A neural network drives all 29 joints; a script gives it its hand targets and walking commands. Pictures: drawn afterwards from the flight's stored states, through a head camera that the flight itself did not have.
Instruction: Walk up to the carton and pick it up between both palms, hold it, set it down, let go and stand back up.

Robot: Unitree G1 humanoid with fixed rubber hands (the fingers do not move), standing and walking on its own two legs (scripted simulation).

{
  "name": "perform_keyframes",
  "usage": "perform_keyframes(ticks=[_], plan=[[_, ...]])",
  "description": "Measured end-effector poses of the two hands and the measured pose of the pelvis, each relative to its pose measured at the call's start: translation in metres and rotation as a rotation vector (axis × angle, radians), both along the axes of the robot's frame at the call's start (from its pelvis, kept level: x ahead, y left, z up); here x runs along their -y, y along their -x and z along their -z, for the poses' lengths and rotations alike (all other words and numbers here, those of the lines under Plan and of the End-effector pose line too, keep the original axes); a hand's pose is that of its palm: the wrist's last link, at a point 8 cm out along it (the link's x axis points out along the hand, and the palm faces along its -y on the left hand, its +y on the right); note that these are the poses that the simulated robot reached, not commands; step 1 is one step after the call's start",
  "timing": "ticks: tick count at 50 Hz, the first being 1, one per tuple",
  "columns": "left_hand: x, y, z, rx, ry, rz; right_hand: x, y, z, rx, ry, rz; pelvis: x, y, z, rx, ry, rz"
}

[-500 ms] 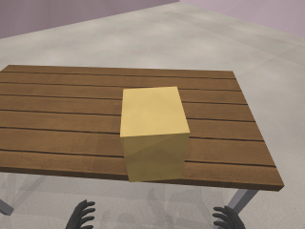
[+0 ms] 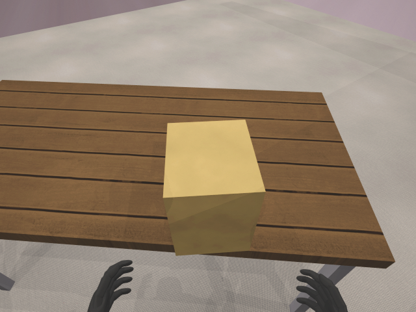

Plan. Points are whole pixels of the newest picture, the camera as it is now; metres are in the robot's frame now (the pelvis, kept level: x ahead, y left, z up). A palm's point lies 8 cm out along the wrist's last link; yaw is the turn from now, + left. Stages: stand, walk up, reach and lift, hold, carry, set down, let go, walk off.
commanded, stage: reach and lift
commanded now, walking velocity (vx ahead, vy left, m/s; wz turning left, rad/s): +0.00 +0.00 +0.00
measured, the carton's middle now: (209, 189) +0.40 +0.02 +0.01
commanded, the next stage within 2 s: none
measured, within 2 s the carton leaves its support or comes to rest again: neither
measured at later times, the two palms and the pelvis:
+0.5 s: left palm (115, 270) +0.22 +0.19 +0.02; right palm (334, 272) +0.22 -0.20 +0.01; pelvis -0.03 +0.01 +0.00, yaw -1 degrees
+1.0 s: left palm (97, 219) +0.27 +0.21 +0.10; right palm (329, 209) +0.29 -0.19 +0.09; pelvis -0.02 -0.01 +0.00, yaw +0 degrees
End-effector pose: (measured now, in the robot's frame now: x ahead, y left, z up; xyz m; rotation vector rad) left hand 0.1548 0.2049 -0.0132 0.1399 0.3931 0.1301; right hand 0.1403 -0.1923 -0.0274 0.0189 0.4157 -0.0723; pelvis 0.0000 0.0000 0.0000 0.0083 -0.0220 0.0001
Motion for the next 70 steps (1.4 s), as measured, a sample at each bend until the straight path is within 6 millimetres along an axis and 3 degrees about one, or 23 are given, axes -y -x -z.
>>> perform_keyframes(ticks=[10, 16, 23, 30, 39, 50, 59, 65, 70], plan=[[0.009, 0.002, 0.013, 0.042, 0.097, -0.045, 0.005, -0.019, -0.017, 0.083, 0.061, -0.024, -0.005, 0.023, 0.000, 0.008, 0.002, 0.001], [0.019, -0.014, 0.007, 0.099, 0.140, -0.051, 0.008, -0.034, -0.025, 0.094, 0.062, -0.020, -0.005, 0.033, 0.001, 0.012, 0.003, 0.007], [0.019, -0.052, -0.022, 0.152, 0.130, -0.062, 0.010, -0.064, -0.034, 0.097, 0.029, -0.003, -0.005, 0.036, 0.001, 0.004, 0.004, 0.011], [0.015, -0.083, -0.047, 0.101, 0.122, -0.068, -0.001, -0.103, -0.052, 0.098, -0.007, -0.017, -0.004, 0.028, -0.001, -0.014, 0.001, 0.015], [0.009, -0.097, -0.068, 0.087, 0.139, -0.077, -0.010, -0.138, -0.089, 0.168, -0.002, -0.021, 0.003, 0.015, -0.002, -0.028, -0.001, -0.003], [-0.004, -0.117, -0.114, 0.148, 0.082, -0.063, -0.003, -0.152, -0.120, 0.210, -0.001, -0.002, 0.005, 0.021, -0.002, -0.014, -0.002, -0.004], [0.011, -0.142, -0.123, 0.097, 0.115, -0.021, -0.003, -0.164, -0.123, 0.149, 0.000, -0.022, 0.002, 0.043, 0.000, -0.041, 0.001, 0.005], [0.028, -0.168, -0.122, 0.067, 0.151, -0.002, -0.012, -0.190, -0.151, 0.179, 0.015, -0.049, 0.002, 0.050, 0.002, -0.091, 0.001, 0.015], [0.030, -0.188, -0.136, 0.087, 0.147, -0.017, -0.017, -0.219, -0.176, 0.173, 0.020, -0.054, 0.003, 0.047, 0.003, -0.110, 0.006, 0.014]])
